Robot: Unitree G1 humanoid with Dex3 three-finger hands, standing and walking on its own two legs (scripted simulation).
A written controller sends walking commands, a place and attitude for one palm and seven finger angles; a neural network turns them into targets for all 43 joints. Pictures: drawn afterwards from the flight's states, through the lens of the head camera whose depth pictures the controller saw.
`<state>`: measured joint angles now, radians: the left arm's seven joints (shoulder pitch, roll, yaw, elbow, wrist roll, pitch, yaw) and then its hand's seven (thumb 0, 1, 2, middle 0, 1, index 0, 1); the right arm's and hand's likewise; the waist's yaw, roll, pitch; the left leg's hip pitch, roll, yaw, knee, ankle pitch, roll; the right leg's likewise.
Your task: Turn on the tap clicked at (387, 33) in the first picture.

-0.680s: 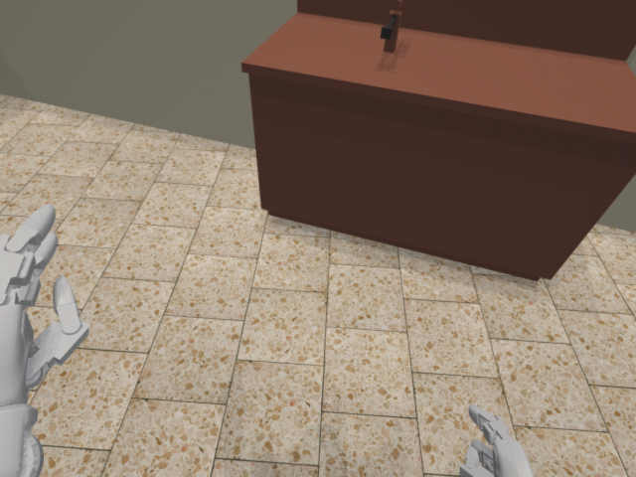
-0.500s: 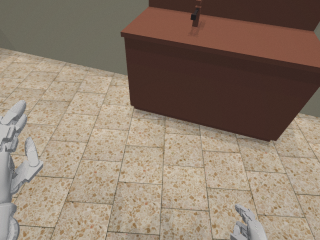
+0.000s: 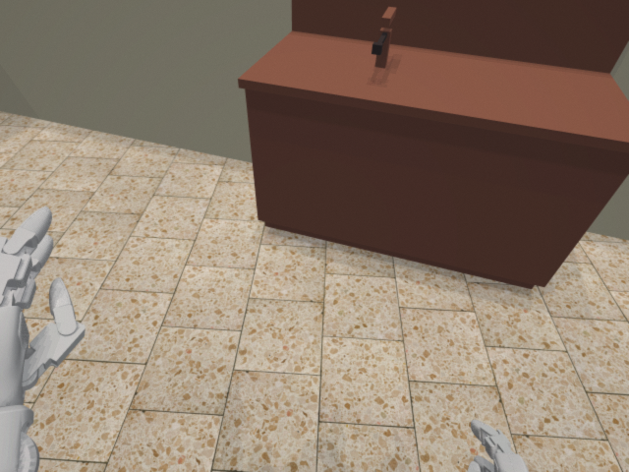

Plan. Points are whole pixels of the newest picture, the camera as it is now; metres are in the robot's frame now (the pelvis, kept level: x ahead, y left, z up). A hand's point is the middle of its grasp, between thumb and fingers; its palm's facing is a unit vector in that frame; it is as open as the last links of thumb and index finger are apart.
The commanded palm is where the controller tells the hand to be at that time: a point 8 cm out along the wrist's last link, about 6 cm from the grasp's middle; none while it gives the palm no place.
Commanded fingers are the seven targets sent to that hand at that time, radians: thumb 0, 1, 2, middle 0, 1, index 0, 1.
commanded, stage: walk to a spot facing it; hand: left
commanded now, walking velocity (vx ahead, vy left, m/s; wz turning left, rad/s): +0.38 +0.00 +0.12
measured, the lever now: (377, 48) +1.26 -0.13 +0.08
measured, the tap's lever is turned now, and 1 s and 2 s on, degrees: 0 0 0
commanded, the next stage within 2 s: turn to face it in 1.20 s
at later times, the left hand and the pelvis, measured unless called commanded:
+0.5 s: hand (98, 246) +0.31 +0.27 +0.17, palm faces +0.47 -0.78 -0.41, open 7.4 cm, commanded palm +0.25 +0.30 +0.18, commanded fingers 0.00 0.90 0.90 -0.20 -0.30 -0.20 -0.30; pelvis +0.11 +0.01 -0.02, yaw +3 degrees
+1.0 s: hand (192, 174) +0.45 +0.20 +0.16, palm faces +0.46 -0.76 -0.46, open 7.4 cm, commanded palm +0.39 +0.24 +0.18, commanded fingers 0.00 0.90 0.90 -0.20 -0.30 -0.20 -0.30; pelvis +0.27 -0.06 +0.00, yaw +8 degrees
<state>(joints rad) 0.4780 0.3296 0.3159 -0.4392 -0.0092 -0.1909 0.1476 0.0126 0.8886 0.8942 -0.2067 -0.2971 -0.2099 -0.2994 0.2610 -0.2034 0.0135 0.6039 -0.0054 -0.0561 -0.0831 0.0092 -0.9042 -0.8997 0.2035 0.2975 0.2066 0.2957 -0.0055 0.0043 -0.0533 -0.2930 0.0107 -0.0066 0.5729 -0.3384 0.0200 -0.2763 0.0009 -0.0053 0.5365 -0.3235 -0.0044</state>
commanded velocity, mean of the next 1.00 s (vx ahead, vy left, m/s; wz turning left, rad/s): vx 0.37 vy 0.00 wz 0.16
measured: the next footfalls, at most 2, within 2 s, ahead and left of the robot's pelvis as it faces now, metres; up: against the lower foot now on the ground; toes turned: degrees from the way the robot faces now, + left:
left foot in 0.42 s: +0.17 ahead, +0.14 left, +0.00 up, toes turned +12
right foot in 0.78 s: +0.33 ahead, -0.13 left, +0.00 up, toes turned -7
